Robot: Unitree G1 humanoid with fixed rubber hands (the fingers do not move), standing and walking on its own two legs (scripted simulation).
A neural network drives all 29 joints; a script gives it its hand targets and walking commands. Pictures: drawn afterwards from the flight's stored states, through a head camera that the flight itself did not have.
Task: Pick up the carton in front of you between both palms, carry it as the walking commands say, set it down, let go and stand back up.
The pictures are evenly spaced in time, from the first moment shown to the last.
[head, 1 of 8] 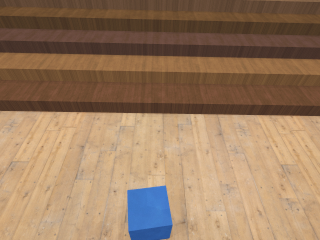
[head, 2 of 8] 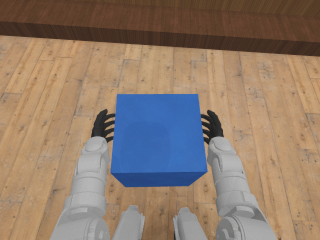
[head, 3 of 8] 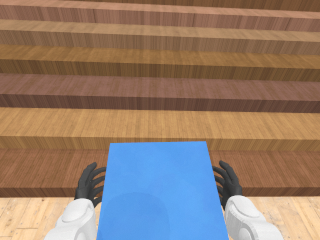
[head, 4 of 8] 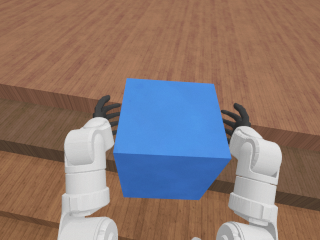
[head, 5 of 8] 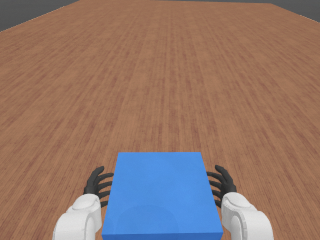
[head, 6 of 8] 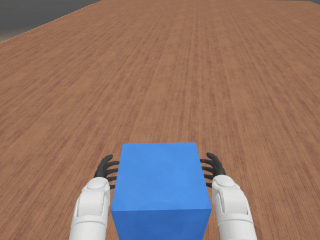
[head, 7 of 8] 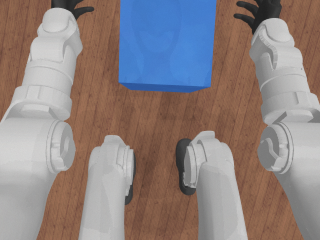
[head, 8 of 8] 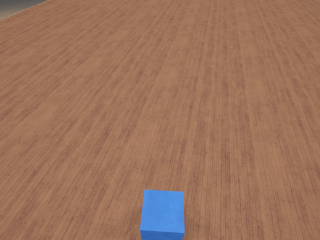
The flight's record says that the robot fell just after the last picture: no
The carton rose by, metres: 2.02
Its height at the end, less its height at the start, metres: +1.28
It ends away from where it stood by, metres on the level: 5.46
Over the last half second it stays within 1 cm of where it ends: yes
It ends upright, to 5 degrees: yes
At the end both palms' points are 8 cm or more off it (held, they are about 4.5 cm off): yes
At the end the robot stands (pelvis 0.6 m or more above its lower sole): yes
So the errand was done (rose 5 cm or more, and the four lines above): yes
